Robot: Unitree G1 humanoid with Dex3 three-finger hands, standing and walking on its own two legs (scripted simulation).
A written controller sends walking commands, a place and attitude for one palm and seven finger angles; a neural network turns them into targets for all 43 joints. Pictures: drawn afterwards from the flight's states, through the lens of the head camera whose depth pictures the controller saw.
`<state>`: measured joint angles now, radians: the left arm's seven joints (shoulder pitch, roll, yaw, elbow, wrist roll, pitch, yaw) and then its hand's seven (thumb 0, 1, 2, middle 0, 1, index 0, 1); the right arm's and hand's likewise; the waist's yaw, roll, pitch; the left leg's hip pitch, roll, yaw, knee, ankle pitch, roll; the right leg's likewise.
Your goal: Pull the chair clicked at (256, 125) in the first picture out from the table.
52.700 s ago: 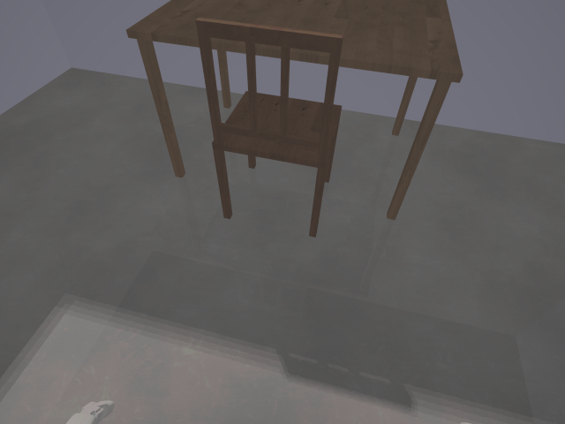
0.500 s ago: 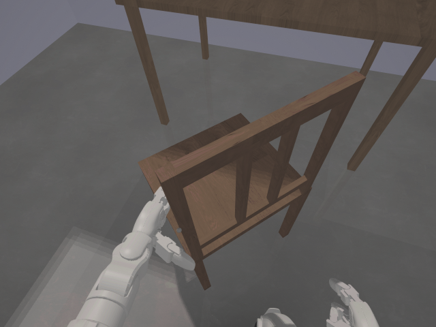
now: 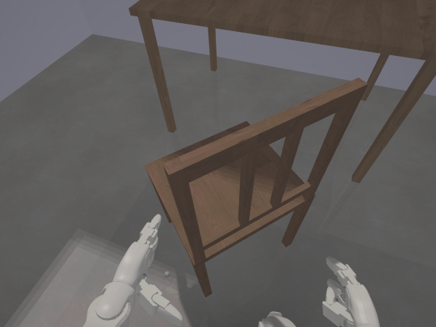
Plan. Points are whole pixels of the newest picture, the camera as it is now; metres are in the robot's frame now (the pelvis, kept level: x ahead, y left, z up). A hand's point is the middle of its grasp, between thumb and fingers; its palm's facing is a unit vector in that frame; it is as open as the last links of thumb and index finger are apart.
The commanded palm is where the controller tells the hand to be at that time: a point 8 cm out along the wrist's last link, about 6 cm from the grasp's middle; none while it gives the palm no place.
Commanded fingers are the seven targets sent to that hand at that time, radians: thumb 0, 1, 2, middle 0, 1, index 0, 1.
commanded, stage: draw the fingers out of the gap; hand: left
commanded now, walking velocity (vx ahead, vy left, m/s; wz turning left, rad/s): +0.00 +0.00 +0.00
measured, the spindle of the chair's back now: (246, 191) +0.41 -0.05 -0.05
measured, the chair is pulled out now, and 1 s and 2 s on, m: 0.50 0.50 0.50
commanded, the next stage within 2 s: draw the hand back to the body in 0.26 s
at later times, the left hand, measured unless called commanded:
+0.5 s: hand (160, 292) +0.19 +0.11 +0.01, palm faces -0.07 -1.00 +0.01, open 17.5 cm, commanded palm +0.17 +0.16 +0.02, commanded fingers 0.00 -0.55 0.20 0.00 0.00 0.00 0.00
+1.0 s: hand (94, 272) +0.19 +0.18 +0.10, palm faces +0.17 -0.95 -0.27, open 16.8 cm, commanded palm +0.15 +0.23 +0.11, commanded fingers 0.00 -0.12 0.41 -0.06 -0.09 -0.06 -0.09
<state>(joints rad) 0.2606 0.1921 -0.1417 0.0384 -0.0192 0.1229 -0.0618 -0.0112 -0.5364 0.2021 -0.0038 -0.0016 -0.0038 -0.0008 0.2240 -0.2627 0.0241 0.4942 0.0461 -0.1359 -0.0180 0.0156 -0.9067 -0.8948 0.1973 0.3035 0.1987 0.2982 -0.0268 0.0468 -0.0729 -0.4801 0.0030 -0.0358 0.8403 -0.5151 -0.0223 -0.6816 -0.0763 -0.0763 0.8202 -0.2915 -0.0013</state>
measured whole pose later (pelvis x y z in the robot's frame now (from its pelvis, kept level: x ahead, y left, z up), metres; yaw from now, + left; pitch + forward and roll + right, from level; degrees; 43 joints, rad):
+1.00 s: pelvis +0.01 +0.00 +0.00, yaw +0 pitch +7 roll -1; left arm 0.64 0.24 0.08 -0.45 -0.09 -0.14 0.06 -0.01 -0.41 0.27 -0.02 -0.03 -0.02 -0.03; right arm 0.22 -0.22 -0.01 0.52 0.05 -0.17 -0.07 0.02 -0.91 -0.89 0.20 0.30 0.20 0.30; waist 0.03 0.07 -0.07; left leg -0.44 0.01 -0.05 0.88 -0.55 -0.02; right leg -0.64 -0.07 -0.09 0.84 -0.32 0.00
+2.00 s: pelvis +0.03 +0.03 +0.04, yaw -2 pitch -3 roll -1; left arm 0.52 0.34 0.33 -0.46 -0.03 -0.16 0.16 0.02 0.88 0.90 -0.21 -0.30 -0.21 -0.30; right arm 0.21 -0.22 -0.02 0.68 0.00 -0.18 -0.04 0.02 -0.91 -0.89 0.20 0.30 0.20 0.30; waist 0.08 0.07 0.04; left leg 0.00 0.01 0.01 0.44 -0.38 0.01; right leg -0.22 -0.05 -0.05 0.45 -0.17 0.03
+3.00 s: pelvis -0.06 +0.01 +0.03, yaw -2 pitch +1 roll +1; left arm 0.56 0.40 0.41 -0.49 -0.03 -0.19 0.19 0.01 0.89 0.90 -0.21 -0.30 -0.21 -0.30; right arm 0.21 -0.23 -0.04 0.59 0.02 -0.07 -0.06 0.02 -0.91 -0.89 0.20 0.30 0.20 0.30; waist 0.01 0.03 0.04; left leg -0.31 -0.01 0.02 0.63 -0.34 0.01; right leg -0.48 -0.06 -0.01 0.53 -0.08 0.01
